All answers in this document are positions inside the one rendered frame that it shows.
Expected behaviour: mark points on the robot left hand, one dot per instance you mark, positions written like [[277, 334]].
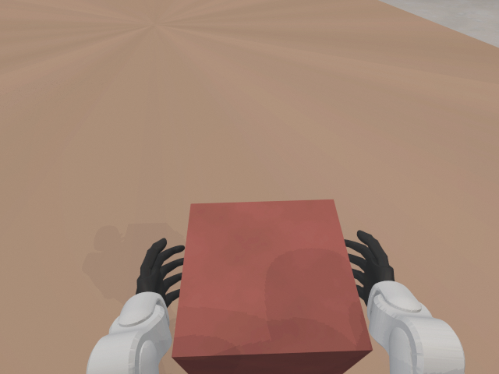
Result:
[[152, 272]]

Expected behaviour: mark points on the robot left forearm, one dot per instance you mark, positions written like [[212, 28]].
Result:
[[137, 339]]

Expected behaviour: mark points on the robot right forearm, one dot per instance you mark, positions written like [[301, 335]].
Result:
[[416, 342]]

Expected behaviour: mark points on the carton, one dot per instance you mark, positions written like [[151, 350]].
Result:
[[268, 288]]

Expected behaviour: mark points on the robot right hand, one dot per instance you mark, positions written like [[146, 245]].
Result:
[[375, 265]]

